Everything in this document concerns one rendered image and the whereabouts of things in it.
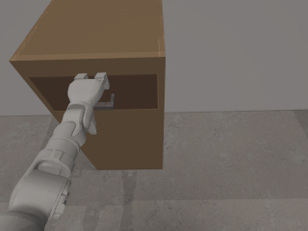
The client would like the robot left hand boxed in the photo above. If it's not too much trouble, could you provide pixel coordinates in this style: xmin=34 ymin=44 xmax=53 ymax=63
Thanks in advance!
xmin=67 ymin=72 xmax=110 ymax=135

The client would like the left robot forearm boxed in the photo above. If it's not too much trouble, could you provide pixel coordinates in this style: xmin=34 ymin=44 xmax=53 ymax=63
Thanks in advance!
xmin=9 ymin=101 xmax=94 ymax=210

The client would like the cabinet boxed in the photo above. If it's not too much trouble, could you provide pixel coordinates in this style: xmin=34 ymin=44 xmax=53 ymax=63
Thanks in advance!
xmin=9 ymin=0 xmax=166 ymax=170

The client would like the handle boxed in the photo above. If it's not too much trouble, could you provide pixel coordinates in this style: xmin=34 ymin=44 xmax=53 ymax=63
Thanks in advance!
xmin=93 ymin=93 xmax=116 ymax=111

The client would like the drawer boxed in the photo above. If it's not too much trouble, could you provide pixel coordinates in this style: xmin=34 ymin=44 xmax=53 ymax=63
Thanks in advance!
xmin=31 ymin=74 xmax=158 ymax=111

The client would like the robot left upper arm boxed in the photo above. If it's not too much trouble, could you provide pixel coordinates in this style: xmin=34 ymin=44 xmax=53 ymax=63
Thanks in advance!
xmin=0 ymin=168 xmax=72 ymax=231

